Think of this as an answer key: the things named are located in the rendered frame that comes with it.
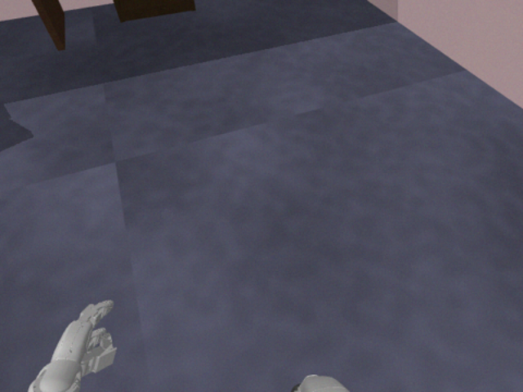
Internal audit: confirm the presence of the left robot hand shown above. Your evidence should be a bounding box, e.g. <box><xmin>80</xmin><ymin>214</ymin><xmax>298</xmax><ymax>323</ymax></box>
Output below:
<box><xmin>51</xmin><ymin>300</ymin><xmax>117</xmax><ymax>377</ymax></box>

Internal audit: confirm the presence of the bookshelf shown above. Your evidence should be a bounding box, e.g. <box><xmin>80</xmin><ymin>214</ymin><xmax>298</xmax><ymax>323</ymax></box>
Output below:
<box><xmin>113</xmin><ymin>0</ymin><xmax>196</xmax><ymax>23</ymax></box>

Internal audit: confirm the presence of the left robot arm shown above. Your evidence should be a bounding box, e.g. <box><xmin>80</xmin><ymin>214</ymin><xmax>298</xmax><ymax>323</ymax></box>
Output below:
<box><xmin>28</xmin><ymin>359</ymin><xmax>83</xmax><ymax>392</ymax></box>

